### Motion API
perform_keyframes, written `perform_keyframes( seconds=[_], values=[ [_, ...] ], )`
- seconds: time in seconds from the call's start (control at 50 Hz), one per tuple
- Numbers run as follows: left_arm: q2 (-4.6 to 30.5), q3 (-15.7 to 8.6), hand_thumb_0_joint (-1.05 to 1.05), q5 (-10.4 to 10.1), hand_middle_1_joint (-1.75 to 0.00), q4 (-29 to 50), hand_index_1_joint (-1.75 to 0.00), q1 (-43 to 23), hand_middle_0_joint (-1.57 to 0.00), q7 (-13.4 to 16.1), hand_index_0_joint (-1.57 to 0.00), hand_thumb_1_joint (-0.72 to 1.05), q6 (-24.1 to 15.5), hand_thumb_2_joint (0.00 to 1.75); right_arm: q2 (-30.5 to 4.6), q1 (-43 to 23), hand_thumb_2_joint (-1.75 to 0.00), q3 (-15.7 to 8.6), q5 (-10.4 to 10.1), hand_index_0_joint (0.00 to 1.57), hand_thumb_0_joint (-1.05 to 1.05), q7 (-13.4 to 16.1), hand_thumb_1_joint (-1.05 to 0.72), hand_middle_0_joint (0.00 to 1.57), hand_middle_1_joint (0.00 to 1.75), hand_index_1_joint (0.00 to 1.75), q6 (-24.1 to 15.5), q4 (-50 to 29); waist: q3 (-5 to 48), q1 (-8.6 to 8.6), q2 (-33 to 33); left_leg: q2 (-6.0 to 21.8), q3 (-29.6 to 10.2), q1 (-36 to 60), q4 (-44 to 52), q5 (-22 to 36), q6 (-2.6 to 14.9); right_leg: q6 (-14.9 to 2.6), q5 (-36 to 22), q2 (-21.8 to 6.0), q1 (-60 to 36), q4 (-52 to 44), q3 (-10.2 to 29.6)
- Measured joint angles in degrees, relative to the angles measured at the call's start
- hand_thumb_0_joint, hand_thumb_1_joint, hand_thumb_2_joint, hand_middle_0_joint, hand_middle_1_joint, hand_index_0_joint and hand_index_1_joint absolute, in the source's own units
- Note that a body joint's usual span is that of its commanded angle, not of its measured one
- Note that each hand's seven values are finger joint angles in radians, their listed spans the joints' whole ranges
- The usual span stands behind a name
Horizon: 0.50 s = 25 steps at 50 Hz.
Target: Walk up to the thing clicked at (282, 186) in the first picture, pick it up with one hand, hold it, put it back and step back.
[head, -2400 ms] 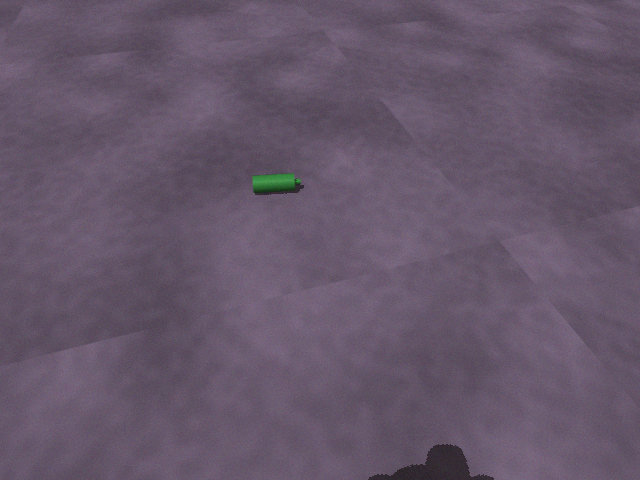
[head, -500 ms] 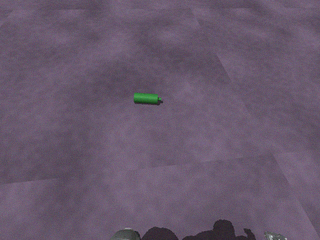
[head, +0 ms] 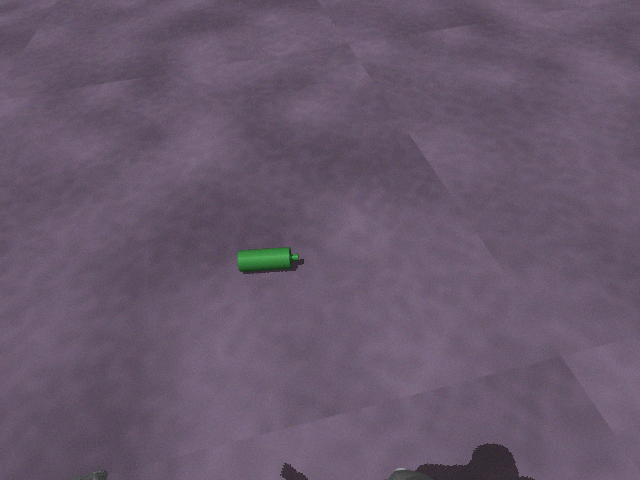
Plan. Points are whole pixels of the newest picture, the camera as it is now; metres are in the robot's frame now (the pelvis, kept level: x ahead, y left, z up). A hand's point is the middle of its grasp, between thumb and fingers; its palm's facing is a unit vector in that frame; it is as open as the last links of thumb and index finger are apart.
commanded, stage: walk up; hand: left
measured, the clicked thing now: (269, 259) +1.00 +0.25 -0.71
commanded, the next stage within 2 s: none
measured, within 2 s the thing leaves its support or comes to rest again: neither
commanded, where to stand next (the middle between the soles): +0.59 +0.03 m, yaw +0 degrees
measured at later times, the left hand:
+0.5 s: hand (130, 436) +0.22 +0.30 -0.14, palm faces -0.04 -0.94 -0.34, open 7.4 cm
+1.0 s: hand (189, 292) +0.44 +0.25 -0.09, palm faces -0.03 -0.91 -0.42, open 7.4 cm
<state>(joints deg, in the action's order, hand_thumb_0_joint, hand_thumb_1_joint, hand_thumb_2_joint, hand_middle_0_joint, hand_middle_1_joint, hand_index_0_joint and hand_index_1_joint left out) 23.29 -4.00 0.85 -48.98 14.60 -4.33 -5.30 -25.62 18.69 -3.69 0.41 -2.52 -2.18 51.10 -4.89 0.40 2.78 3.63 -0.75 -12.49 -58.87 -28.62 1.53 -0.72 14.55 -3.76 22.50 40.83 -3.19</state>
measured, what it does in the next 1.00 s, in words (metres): walks ahead: left foot, then right foot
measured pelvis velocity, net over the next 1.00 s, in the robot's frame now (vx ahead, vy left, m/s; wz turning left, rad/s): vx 0.36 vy -0.02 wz -0.01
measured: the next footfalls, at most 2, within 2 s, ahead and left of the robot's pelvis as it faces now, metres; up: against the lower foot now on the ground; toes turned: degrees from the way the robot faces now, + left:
left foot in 0.38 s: +0.30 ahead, +0.14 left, +0.00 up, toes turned +4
right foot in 0.84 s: +0.47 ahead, -0.13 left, +0.00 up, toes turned -5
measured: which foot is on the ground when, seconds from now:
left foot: up 0.00-0.36, down 0.38-0.88, up 0.90-1.00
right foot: down 0.00-0.42, up 0.44-0.82, down 0.84-1.00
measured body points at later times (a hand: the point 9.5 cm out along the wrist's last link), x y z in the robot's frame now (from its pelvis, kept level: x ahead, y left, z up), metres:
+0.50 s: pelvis +0.20 +0.03 +0.01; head +0.21 +0.05 +0.46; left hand +0.22 +0.35 -0.12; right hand +0.30 -0.28 -0.08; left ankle +0.26 +0.14 -0.71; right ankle +0.12 -0.11 -0.65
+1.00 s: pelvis +0.36 -0.02 +0.02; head +0.38 -0.06 +0.46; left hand +0.44 +0.29 -0.07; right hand +0.40 -0.34 -0.12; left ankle +0.33 +0.13 -0.64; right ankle +0.43 -0.13 -0.71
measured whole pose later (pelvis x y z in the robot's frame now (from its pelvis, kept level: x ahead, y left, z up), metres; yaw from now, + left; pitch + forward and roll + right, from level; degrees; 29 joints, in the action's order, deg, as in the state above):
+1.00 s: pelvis +0.36 -0.02 +0.02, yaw -1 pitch -4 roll +2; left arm 21.1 -2.2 0.2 -48.6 16.0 -2.6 -5.5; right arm -24.9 18.6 -2.5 -0.1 -2.7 -1.1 49.7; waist -6.2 -0.2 3.3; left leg 1.1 -0.5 -21.0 -61.5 -24.4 2.1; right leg -1.3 12.1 -3.0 17.0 32.6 -3.2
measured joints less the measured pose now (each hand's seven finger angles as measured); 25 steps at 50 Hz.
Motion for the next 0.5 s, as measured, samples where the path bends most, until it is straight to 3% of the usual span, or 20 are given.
perform_keyframes(
  seconds=[0.04,0.1,0.24,0.32,0.4,0.44,0.5],
  values=[
    [-1.2,0.7,0.0,-0.4,-0.3,0.2,-0.3,1.0,-0.2,0.4,-0.21,0.9,0.0,0.89,-0.2,-1.1,-0.9,0.4,-0.3,0.2,0.01,-0.1,-0.91,0.2,0.3,0.29,0.3,0.6,-0.1,-1.05,0.2,-1.7,0.4,-5.5,-7.3,2.9,0.3,-0.34,-0.1,-0.1,-2.9,-3.0,0.2],
    [-2.1,1.4,0.0,-0.7,-0.3,-0.3,-0.3,3.1,-0.21,0.8,-0.21,0.9,0.0,0.89,-0.2,-2.6,-0.9,0.5,-0.9,0.2,0.01,-0.6,-0.91,0.2,0.3,0.29,0.1,-0.2,0.0,-1.83,0.8,-1.2,0.6,-11.9,-6.8,8.6,0.41,-0.53,-1.5,0.8,-7.3,-9.1,0.2],
    [-1.1,1.3,0.0,-0.2,-0.3,-0.7,-0.3,7.1,-0.21,1.1,-0.21,0.9,0.1,0.89,0.8,-3.4,-0.9,0.1,0.3,0.2,0.01,-2.2,-0.91,0.2,0.3,0.29,0.6,-1.1,0.7,-2.43,0.4,1.3,-0.1,-16.9,10.3,15.0,-1.7,-1.13,-0.1,3.1,-14.0,-15.7,-1.0],
    [0.1,1.0,0.01,-0.1,-0.3,0.0,-0.3,8.0,-0.21,1.2,-0.21,0.89,0.1,0.89,1.2,-4.0,-0.9,0.1,0.8,0.2,0.01,-2.5,-0.91,0.2,0.3,0.3,0.6,-0.7,0.4,-2.95,-0.6,1.5,0.9,-14.6,20.7,17.1,-1.43,-0.05,3.8,3.4,-16.4,-14.2,-1.8],
    [1.5,1.1,0.01,-0.2,-0.3,-0.2,-0.3,8.6,-0.21,1.5,-0.21,0.9,0.8,0.89,2.0,-4.8,-0.9,-0.1,0.8,0.2,0.01,-2.4,-0.91,0.2,0.3,0.3,-0.5,-1.1,0.9,-2.92,-3.0,-0.5,3.1,-10.1,25.7,20.2,-0.32,1.24,10.5,1.5,-17.2,-8.0,-1.8],
    [1.6,1.0,0.01,-0.5,-0.3,-1.0,-0.3,7.9,-0.21,2.0,-0.21,0.9,1.7,0.89,2.7,-5.6,-0.9,-0.1,1.3,0.2,0.01,-2.0,-0.91,0.2,0.3,0.3,-1.6,-2.1,0.3,-2.7,-5.2,-1.9,4.8,-9.2,23.0,17.3,-0.21,-0.26,12.1,0.0,-13.6,2.8,0.9],
    [1.0,2.0,0.01,-0.5,-0.3,-1.8,-0.3,6.6,-0.2,2.3,-0.21,0.9,2.5,0.9,3.3,-5.3,-0.9,0.3,0.1,0.21,0.01,-1.4,-0.91,0.2,0.3,0.3,-2.5,-3.8,0.2,-1.09,-4.5,-1.4,4.5,-6.6,22.8,14.5,0.33,-1.58,12.4,2.6,-6.0,18.7,3.1]
  ],
)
